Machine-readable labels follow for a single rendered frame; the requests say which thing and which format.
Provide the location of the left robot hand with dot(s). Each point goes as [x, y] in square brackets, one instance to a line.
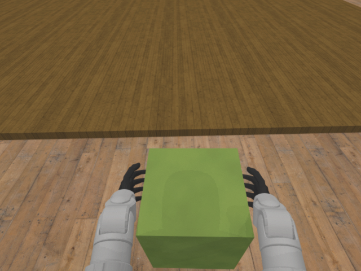
[128, 181]

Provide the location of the robot right forearm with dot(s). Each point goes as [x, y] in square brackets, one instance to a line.
[279, 243]

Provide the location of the right robot hand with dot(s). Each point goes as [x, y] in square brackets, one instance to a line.
[258, 184]

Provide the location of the carton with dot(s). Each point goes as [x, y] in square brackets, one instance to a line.
[194, 211]

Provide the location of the robot left forearm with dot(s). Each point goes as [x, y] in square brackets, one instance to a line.
[114, 234]

